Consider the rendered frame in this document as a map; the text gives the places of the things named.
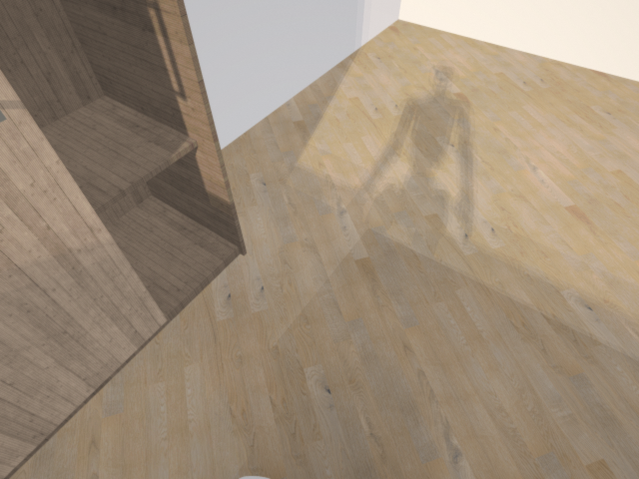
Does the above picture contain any wardrobe door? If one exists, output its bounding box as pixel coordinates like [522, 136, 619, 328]
[0, 70, 167, 479]

